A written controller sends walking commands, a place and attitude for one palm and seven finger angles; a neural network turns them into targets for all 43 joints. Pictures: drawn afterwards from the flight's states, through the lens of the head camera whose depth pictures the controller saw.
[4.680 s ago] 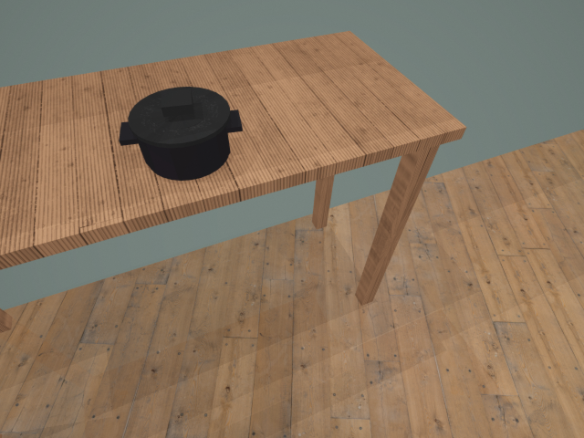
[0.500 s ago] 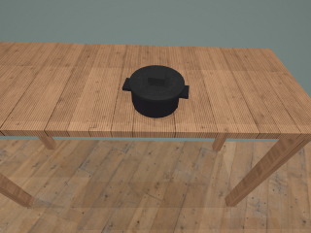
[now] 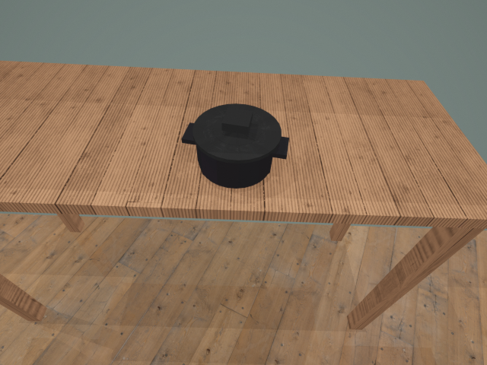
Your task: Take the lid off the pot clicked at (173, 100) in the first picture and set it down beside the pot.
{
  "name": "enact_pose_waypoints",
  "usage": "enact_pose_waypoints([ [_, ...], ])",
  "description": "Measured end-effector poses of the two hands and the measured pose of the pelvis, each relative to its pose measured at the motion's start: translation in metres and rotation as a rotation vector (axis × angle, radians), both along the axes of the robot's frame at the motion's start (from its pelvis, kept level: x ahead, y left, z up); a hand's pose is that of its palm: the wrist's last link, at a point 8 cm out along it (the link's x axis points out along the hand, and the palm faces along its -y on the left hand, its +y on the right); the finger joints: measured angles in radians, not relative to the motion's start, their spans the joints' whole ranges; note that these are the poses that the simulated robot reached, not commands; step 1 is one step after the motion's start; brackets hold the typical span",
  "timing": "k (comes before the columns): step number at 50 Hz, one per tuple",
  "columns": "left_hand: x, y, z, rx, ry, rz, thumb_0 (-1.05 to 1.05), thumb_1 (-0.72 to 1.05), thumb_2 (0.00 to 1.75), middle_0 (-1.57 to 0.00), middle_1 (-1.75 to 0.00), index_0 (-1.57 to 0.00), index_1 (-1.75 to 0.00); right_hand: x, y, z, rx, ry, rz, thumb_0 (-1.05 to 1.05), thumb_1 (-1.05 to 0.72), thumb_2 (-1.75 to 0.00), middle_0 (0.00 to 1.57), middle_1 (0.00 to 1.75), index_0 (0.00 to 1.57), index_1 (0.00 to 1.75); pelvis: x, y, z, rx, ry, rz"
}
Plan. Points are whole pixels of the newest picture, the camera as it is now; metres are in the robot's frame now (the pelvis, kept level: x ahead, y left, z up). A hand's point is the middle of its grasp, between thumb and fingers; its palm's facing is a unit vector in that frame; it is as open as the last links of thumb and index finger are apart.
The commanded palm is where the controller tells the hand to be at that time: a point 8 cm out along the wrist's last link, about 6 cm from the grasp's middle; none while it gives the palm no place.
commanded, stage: shuffle to correct the standing spot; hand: left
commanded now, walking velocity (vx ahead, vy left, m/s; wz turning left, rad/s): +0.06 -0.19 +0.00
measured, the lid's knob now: (237, 120) +0.49 +0.05 +0.15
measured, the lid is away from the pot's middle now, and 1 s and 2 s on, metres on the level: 0.00 0.00 0.00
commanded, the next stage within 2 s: come to a stop and stand still in 0.44 s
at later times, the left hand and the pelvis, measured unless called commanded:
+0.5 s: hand out of the picture +0.04 +0.09 -0.20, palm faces +0.01 -0.99 -0.13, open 7.4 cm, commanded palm none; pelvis +0.04 -0.07 -0.02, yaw -2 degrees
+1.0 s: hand out of the picture +0.11 +0.05 -0.20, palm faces +0.05 -0.98 -0.22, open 7.3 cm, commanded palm none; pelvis +0.07 -0.14 -0.02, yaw +1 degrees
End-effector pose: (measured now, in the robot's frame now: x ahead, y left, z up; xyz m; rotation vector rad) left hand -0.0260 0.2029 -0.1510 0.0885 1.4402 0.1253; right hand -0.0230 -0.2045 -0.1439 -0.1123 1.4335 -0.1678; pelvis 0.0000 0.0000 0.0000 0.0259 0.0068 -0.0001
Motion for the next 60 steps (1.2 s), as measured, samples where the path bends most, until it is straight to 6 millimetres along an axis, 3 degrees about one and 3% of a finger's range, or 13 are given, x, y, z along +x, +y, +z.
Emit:
enact_pose_waypoints([
  [11,0.012,-0.031,-0.003,0.023,0.013,0.044,0.00,0.91,0.89,-0.20,-0.30,-0.20,-0.30,0.024,-0.047,-0.009,-0.037,0.018,-0.006,0.00,-0.91,-0.90,0.20,0.30,0.20,0.30,0.020,-0.037,-0.009,-0.006,0.029,0.009],
  [20,0.019,-0.060,-0.010,-0.003,0.049,0.066,0.00,0.91,0.89,-0.20,-0.30,-0.20,-0.30,0.088,-0.087,0.003,-0.115,-0.078,0.000,0.00,-0.91,-0.90,0.20,0.30,0.20,0.30,0.037,-0.059,-0.009,-0.024,0.016,-0.001],
  [23,0.038,-0.062,-0.018,-0.025,0.049,0.020,0.00,0.91,0.89,-0.20,-0.30,-0.20,-0.30,0.097,-0.100,0.007,-0.158,-0.173,-0.043,0.00,-0.91,-0.90,0.20,0.30,0.20,0.30,0.041,-0.064,-0.015,-0.060,0.003,-0.029],
  [26,0.073,-0.057,-0.023,-0.001,-0.015,-0.031,0.00,0.91,0.89,-0.21,-0.30,-0.20,-0.30,0.088,-0.112,0.010,-0.167,-0.168,-0.048,0.00,-0.91,-0.90,0.20,0.30,0.20,0.30,0.043,-0.075,-0.016,-0.035,-0.020,-0.032],
  [30,0.128,-0.056,-0.004,0.032,-0.189,0.002,0.00,0.91,0.89,-0.20,-0.30,-0.20,-0.30,0.085,-0.124,0.014,-0.135,-0.090,0.048,0.00,-0.91,-0.90,0.20,0.30,0.20,0.30,0.046,-0.091,-0.007,-0.051,0.004,0.020],
  [34,0.162,-0.069,0.014,0.070,-0.301,-0.001,0.00,0.91,0.89,-0.20,-0.30,-0.20,-0.30,0.100,-0.140,0.012,-0.082,-0.076,0.101,0.00,-0.91,-0.90,0.20,0.30,0.20,0.30,0.049,-0.114,-0.002,-0.072,0.023,0.046],
  [38,0.171,-0.090,0.004,0.120,-0.326,-0.043,0.00,0.91,0.89,-0.20,-0.30,-0.20,-0.30,0.121,-0.175,-0.007,-0.066,-0.118,0.077,0.01,-0.92,-0.90,0.21,0.30,0.20,0.31,0.059,-0.146,-0.021,-0.011,0.035,0.033],
  [43,0.156,-0.118,0.003,0.092,-0.217,-0.067,0.00,0.91,0.89,-0.20,-0.30,-0.20,-0.30,0.144,-0.204,-0.009,-0.093,-0.157,0.044,0.01,-0.92,-0.90,0.20,0.30,0.20,0.30,0.069,-0.148,-0.019,-0.013,0.017,0.019],
  [47,0.139,-0.116,-0.002,0.090,-0.174,-0.031,0.00,0.91,0.89,-0.21,-0.30,-0.21,-0.30,0.159,-0.207,0.006,-0.128,-0.172,0.061,0.00,-0.92,-0.90,0.20,0.30,0.20,0.30,0.070,-0.144,-0.015,-0.004,0.011,0.012],
  [53,0.115,-0.085,-0.026,0.083,-0.099,0.009,0.00,0.91,0.89,-0.21,-0.30,-0.21,-0.30,0.174,-0.186,0.021,-0.171,-0.243,0.095,0.00,-0.92,-0.90,0.20,0.30,0.20,0.30,0.066,-0.129,-0.022,-0.030,-0.002,0.016],
  [60,0.115,-0.063,-0.007,0.099,-0.105,0.012,0.00,0.91,0.89,-0.20,-0.30,-0.20,-0.30,0.167,-0.142,0.029,-0.105,-0.247,0.119,0.00,-0.91,-0.90,0.20,0.30,0.20,0.30,0.058,-0.116,-0.004,-0.046,0.020,0.015],
])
